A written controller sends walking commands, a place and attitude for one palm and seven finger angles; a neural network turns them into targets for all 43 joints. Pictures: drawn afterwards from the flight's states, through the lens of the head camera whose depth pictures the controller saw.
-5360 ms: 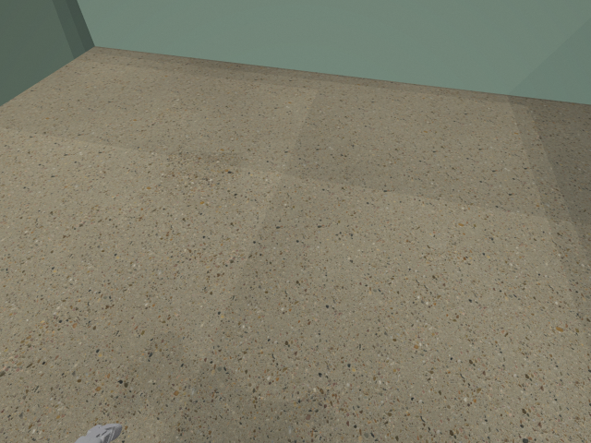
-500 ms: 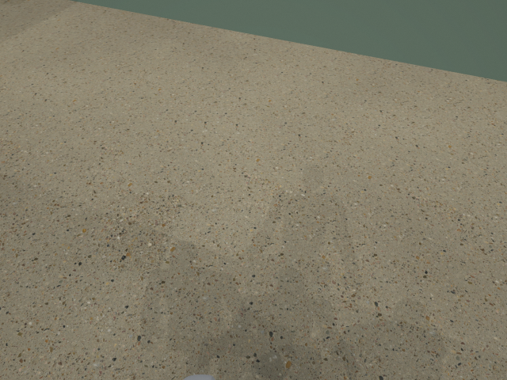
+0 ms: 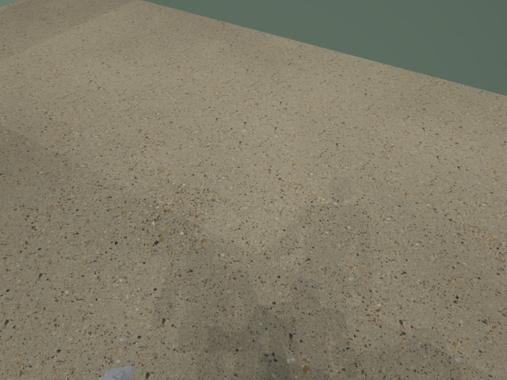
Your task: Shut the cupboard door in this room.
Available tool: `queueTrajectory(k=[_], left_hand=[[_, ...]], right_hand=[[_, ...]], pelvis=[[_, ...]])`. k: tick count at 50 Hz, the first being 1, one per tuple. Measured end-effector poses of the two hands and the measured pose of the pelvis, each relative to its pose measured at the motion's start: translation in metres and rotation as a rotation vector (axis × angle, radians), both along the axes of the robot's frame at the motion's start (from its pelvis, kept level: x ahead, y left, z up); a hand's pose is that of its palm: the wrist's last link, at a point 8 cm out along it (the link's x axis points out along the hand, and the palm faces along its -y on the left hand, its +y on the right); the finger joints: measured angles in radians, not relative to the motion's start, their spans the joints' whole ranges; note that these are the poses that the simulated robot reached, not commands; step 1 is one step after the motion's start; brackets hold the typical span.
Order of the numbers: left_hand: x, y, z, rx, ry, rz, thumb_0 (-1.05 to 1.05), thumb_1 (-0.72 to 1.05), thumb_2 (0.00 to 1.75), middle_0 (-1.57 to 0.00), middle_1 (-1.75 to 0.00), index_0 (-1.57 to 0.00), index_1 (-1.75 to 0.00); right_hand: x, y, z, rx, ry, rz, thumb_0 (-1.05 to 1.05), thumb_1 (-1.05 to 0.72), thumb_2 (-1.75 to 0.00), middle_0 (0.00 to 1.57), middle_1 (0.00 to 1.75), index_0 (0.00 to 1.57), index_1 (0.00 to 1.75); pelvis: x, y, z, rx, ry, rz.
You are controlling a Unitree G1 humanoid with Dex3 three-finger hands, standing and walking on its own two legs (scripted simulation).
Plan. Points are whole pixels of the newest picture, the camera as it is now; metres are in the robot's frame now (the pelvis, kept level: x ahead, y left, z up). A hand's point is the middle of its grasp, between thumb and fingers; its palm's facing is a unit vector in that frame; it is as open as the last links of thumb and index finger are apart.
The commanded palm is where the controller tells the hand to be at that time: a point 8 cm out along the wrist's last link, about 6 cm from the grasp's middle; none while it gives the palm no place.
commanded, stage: turn or walk to find it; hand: left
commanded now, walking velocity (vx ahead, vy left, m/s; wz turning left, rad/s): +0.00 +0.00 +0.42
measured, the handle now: out of the picture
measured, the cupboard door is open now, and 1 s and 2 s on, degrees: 85 85 85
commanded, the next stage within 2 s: none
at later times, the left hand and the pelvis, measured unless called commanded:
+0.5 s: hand out of the picture -0.04 +0.18 -0.17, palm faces +0.27 -0.93 -0.23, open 7.4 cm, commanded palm none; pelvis -0.04 -0.01 -0.01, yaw +14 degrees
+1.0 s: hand out of the picture -0.05 +0.23 -0.15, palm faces +0.42 -0.87 -0.26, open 7.4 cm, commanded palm none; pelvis -0.07 +0.00 +0.00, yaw +25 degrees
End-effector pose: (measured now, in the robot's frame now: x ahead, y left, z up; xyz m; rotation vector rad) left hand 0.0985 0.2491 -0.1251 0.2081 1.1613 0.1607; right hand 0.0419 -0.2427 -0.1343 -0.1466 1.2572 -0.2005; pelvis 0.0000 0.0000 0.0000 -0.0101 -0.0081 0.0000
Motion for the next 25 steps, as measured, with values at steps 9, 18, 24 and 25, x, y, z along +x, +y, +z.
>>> queueTrajectory(k=[9,18,24,25], left_hand=[[-0.032,-0.036,0.014,0.036,-0.062,0.049,0.00,0.91,0.89,-0.20,-0.30,-0.20,-0.30],[-0.100,-0.040,0.009,0.016,0.017,0.176,0.00,0.90,0.89,-0.20,-0.30,-0.20,-0.30],[-0.151,-0.025,-0.008,-0.019,0.084,0.274,0.00,0.90,0.89,-0.20,-0.30,-0.20,-0.30],[-0.161,-0.020,-0.013,-0.026,0.097,0.291,0.00,0.90,0.89,-0.20,-0.30,-0.20,-0.30]], right_hand=[[-0.032,-0.036,-0.023,0.042,0.088,0.025,0.01,-0.91,-0.90,0.20,0.30,0.20,0.30],[-0.022,-0.048,-0.014,0.016,0.117,0.122,0.01,-0.91,-0.90,0.20,0.30,0.20,0.30],[0.009,-0.025,-0.007,-0.024,0.097,0.232,0.01,-0.91,-0.90,0.20,0.30,0.20,0.30],[0.017,-0.018,-0.006,-0.032,0.081,0.253,0.01,-0.91,-0.90,0.20,0.30,0.20,0.30]], pelvis=[[-0.019,-0.031,-0.005,0.034,-0.014,0.084],[-0.029,-0.034,0.001,0.039,-0.018,0.179],[-0.039,-0.018,-0.004,0.029,-0.007,0.241],[-0.041,-0.014,-0.005,0.026,-0.005,0.251]])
